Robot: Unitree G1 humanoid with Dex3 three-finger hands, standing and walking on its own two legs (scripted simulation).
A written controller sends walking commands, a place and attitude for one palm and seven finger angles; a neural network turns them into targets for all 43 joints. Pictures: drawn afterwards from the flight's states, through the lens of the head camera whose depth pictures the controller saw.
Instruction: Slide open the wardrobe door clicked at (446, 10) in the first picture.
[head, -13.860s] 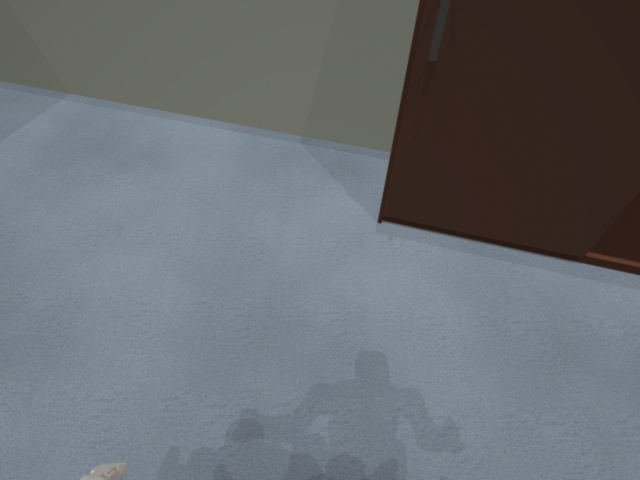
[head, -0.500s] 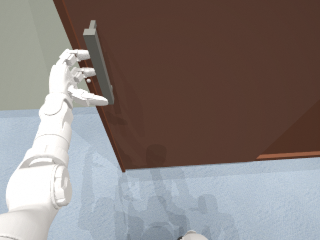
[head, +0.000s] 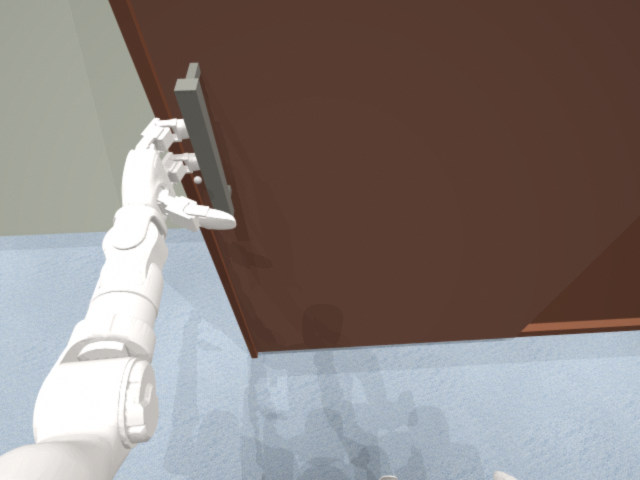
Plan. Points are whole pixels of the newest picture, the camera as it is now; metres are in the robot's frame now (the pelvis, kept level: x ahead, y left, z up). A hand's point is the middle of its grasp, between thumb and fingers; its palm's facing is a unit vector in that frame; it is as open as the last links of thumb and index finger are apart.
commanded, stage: slide the fingers in behind the handle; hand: left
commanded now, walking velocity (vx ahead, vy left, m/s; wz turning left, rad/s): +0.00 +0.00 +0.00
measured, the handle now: (211, 151) +0.51 +0.15 +0.12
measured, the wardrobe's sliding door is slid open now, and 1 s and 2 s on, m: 0.00 0.00 0.00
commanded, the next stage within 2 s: grip the handle and tug to test in 1.04 s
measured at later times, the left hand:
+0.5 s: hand (212, 182) +0.45 +0.14 +0.13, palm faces +0.03 -1.00 +0.00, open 14.1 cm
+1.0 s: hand (214, 179) +0.46 +0.13 +0.12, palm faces +0.03 -1.00 +0.00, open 14.0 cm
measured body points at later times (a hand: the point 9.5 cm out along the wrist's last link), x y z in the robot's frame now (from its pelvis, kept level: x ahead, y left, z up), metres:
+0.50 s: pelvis -0.01 +0.00 +0.00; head +0.04 +0.00 +0.45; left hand +0.44 +0.19 +0.13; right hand +0.07 -0.25 -0.12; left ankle -0.03 +0.12 -0.72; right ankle +0.04 -0.13 -0.72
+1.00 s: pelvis +0.00 +0.00 +0.00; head +0.05 +0.00 +0.45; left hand +0.45 +0.19 +0.12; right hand +0.05 -0.26 -0.12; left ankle -0.03 +0.12 -0.72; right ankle +0.04 -0.13 -0.72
